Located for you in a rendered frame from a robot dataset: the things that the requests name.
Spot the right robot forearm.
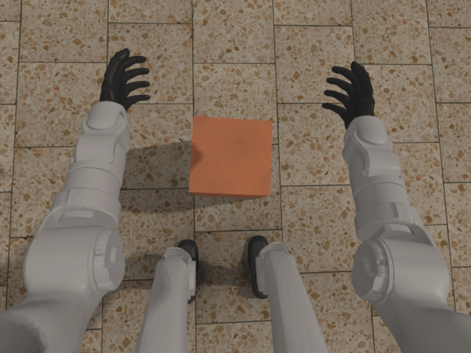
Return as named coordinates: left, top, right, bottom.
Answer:
left=342, top=115, right=450, bottom=296

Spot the carton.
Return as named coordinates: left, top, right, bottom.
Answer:
left=188, top=116, right=272, bottom=199

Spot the left robot upper arm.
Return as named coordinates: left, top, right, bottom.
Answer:
left=0, top=225, right=125, bottom=353

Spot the robot left hand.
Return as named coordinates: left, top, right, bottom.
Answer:
left=99, top=48, right=150, bottom=111

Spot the robot left thigh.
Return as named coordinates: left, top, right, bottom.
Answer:
left=135, top=255, right=196, bottom=353

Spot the robot thigh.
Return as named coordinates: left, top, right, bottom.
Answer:
left=255, top=249, right=329, bottom=353
left=135, top=255, right=196, bottom=353

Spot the robot right hand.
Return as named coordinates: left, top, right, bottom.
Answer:
left=322, top=61, right=375, bottom=130

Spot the left robot forearm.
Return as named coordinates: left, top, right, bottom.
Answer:
left=24, top=101, right=132, bottom=290

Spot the right robot upper arm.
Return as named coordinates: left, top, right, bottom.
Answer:
left=350, top=238, right=471, bottom=353

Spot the robot right thigh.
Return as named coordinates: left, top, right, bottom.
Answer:
left=255, top=249, right=329, bottom=353

